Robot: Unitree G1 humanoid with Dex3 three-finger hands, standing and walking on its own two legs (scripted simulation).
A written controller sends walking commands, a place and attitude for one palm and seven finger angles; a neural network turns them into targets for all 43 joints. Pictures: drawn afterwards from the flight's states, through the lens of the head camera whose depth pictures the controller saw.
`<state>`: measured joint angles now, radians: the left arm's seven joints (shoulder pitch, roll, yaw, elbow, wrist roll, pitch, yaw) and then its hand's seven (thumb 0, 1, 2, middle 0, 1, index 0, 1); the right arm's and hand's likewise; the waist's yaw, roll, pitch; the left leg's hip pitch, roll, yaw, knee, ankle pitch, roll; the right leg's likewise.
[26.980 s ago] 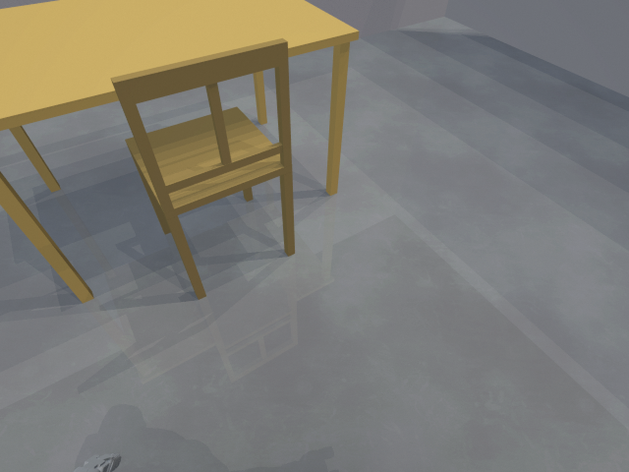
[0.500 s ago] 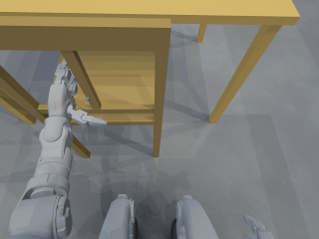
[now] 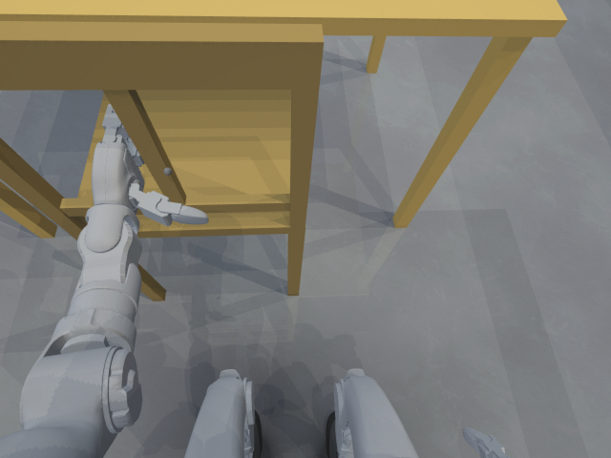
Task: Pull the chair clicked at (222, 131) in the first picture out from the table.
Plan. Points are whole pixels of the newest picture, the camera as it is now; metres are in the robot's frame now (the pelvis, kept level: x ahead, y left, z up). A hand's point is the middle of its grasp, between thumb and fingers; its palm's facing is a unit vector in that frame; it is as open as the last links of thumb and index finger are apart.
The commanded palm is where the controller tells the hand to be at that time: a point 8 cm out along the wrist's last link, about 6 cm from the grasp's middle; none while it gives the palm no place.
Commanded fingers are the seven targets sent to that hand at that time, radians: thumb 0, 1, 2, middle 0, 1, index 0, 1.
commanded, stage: push the fingers through the gap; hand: left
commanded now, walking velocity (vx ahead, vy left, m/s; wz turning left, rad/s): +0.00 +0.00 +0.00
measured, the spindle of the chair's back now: (153, 154) +0.50 +0.19 +0.03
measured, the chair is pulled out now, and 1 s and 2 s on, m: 0.00 0.00 0.03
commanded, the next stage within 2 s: hook a spindle and tug to test in 0.12 s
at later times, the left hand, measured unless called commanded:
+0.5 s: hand (165, 173) +0.47 +0.16 +0.04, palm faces +0.02 -1.00 -0.04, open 16.1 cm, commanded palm +0.44 +0.21 +0.04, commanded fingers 0.00 -0.50 0.30 -0.32 -0.90 -0.32 -0.90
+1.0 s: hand (164, 169) +0.47 +0.17 +0.04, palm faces +0.03 -1.00 -0.04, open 7.2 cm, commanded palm +0.45 +0.21 +0.04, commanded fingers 0.00 0.90 0.90 -0.50 -1.45 -0.50 -1.45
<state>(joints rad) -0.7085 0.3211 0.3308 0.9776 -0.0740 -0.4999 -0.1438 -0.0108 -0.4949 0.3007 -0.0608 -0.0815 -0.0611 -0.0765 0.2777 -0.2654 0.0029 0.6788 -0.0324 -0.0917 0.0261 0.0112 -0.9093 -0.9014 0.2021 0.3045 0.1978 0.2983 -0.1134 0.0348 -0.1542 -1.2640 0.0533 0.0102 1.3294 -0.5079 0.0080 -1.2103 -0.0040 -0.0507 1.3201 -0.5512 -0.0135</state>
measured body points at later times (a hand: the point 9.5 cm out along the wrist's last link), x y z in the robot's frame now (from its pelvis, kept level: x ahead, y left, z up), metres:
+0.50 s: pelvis +0.00 +0.00 +0.00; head +0.14 +0.01 +0.43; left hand +0.46 +0.22 +0.05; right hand +0.09 -0.27 -0.12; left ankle +0.06 +0.12 -0.60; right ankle +0.03 -0.12 -0.60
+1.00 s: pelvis +0.00 +0.00 +0.00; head +0.14 +0.01 +0.43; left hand +0.47 +0.22 +0.04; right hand +0.08 -0.26 -0.12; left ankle +0.06 +0.12 -0.60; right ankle +0.03 -0.12 -0.60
